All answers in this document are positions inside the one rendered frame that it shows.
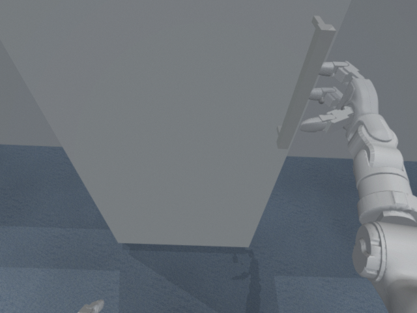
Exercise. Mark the fridge door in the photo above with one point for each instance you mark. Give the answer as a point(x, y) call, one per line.
point(168, 109)

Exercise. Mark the robot right upper arm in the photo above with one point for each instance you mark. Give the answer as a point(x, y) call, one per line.
point(386, 254)

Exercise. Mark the robot right hand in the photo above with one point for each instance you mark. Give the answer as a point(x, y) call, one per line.
point(359, 98)

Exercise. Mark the robot left hand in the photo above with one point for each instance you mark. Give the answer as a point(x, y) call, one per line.
point(94, 307)

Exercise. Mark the robot right forearm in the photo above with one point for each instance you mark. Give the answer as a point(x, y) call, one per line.
point(381, 179)

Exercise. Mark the handle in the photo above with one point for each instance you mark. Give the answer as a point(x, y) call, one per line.
point(316, 54)

